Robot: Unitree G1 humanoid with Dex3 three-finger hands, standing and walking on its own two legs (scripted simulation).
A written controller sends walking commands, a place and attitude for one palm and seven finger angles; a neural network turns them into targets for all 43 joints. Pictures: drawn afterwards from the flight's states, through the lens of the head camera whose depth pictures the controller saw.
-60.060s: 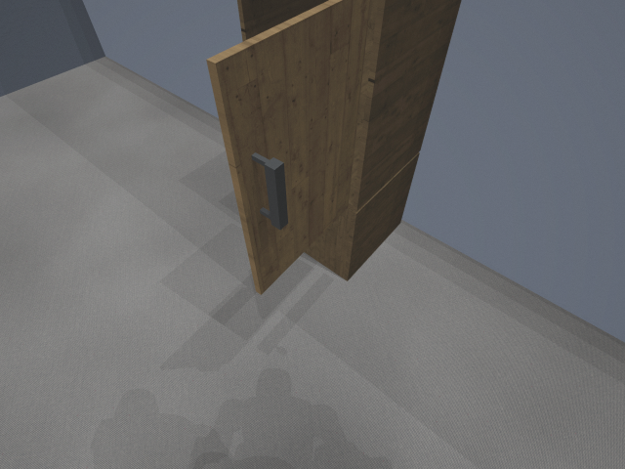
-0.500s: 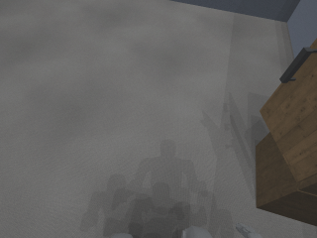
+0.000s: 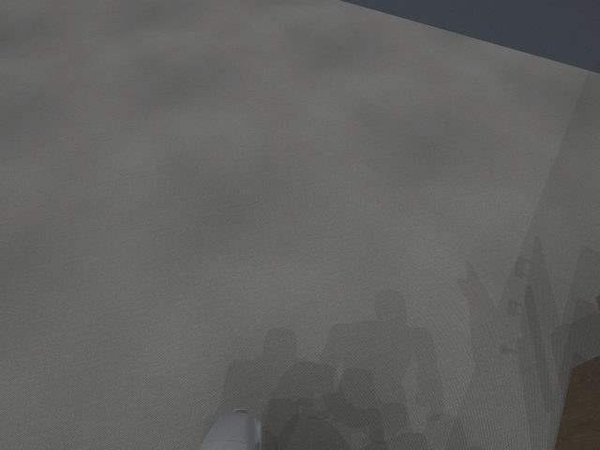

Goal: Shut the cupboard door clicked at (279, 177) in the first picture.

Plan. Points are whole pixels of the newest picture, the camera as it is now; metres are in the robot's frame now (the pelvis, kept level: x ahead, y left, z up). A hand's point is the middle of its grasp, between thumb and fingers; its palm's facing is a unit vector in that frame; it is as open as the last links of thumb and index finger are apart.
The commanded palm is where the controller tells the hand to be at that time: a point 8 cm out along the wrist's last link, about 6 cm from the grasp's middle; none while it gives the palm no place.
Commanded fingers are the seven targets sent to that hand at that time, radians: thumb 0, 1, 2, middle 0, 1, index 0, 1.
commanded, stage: walk to a spot facing it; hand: left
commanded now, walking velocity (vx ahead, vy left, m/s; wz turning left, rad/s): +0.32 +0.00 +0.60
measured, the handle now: out of the picture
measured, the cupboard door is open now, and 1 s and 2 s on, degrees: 23 23 23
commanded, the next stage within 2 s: turn to face it in 1.00 s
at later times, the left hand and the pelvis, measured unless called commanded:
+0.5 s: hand (150, 369) +0.25 +0.26 -0.15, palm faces +0.18 -0.96 -0.21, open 7.4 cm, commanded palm none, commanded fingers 0.00 0.90 0.90 -0.20 -0.30 -0.20 -0.30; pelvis +0.16 +0.05 +0.00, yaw +11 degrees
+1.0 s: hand (188, 360) +0.27 +0.21 -0.17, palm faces +0.45 -0.87 -0.20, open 7.3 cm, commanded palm none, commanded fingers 0.00 0.90 0.90 -0.20 -0.30 -0.20 -0.30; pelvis +0.36 +0.05 +0.00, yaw +26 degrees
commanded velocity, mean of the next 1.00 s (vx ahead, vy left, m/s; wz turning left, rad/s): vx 0.30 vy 0.00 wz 0.44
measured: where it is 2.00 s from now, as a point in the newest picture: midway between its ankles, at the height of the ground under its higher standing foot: (269, 358)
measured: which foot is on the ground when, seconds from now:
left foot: up 0.00-0.12, down 0.14-0.64, up 0.66-1.00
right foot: down 0.00-0.14, up 0.16-0.62, down 0.64-1.00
